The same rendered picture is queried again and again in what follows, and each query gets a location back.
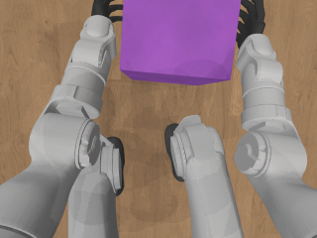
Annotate robot left thigh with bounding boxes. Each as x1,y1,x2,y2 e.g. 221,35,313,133
68,142,122,238

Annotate robot left upper arm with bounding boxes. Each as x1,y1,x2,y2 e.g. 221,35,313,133
0,112,101,238

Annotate robot left forearm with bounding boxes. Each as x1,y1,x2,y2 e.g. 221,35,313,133
29,15,117,155

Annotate robot right foot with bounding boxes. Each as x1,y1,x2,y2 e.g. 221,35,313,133
164,123,184,182

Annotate right robot hand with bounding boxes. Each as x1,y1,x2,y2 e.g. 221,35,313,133
236,0,265,49

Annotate robot right upper arm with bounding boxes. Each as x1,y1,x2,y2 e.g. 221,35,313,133
234,130,317,238

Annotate carton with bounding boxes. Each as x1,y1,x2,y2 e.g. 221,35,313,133
119,0,241,86

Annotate robot right forearm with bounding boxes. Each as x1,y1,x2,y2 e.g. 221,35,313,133
236,34,307,165

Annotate left robot hand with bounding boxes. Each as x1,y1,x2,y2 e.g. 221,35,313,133
91,0,124,23

